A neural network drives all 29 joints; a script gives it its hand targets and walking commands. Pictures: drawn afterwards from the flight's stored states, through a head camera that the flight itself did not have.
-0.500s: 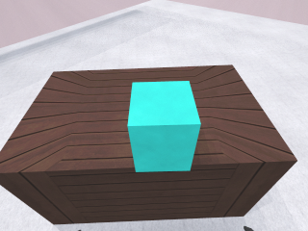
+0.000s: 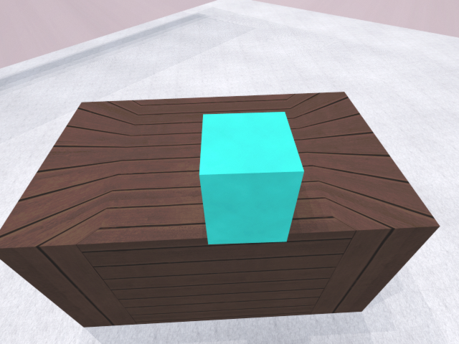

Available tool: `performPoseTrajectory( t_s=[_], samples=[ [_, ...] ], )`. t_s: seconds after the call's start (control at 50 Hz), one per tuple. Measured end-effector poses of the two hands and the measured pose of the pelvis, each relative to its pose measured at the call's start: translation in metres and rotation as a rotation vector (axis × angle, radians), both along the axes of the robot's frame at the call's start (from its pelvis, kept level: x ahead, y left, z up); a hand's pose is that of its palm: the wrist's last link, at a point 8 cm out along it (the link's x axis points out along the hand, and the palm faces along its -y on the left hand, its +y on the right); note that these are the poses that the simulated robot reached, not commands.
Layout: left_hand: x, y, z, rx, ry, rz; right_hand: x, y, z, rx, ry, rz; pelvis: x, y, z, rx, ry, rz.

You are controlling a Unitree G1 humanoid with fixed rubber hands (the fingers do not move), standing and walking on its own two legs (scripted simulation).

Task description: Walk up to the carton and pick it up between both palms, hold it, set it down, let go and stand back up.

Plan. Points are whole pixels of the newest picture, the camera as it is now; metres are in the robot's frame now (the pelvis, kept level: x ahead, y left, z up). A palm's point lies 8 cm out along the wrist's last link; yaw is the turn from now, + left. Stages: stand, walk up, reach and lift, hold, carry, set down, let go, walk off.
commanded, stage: stand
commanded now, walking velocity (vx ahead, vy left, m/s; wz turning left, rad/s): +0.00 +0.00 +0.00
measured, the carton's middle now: (245, 179) +0.50 -0.02 -0.01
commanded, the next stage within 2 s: none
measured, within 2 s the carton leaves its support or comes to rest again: neither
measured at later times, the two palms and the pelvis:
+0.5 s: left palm out of the picture +0.02 +0.24 -0.13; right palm out of the picture +0.02 -0.24 -0.12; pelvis +0.01 +0.00 +0.00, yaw +0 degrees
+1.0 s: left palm out of the picture +0.04 +0.23 -0.13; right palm out of the picture +0.03 -0.23 -0.13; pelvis +0.03 +0.00 +0.00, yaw -1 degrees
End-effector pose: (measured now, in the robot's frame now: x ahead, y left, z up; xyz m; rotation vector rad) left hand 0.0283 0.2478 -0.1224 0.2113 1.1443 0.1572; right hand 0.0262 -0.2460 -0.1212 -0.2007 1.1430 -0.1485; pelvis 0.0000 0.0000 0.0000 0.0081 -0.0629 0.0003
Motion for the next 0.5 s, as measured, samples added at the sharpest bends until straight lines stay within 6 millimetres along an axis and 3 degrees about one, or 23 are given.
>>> performPoseTrajectory(
  t_s=[0.24, 0.5],
  samples=[
    [-0.023, 0.003, -0.004, 0.003, 0.078, 0.020, -0.006, 0.001, -0.003, -0.003, 0.035, -0.011, 0.002, 0.004, 0.000, 0.007, 0.008, -0.002],
    [-0.012, -0.006, -0.008, -0.016, 0.104, 0.019, -0.002, 0.002, -0.004, -0.006, 0.065, -0.029, 0.012, 0.003, 0.001, 0.003, 0.023, -0.005]
  ],
)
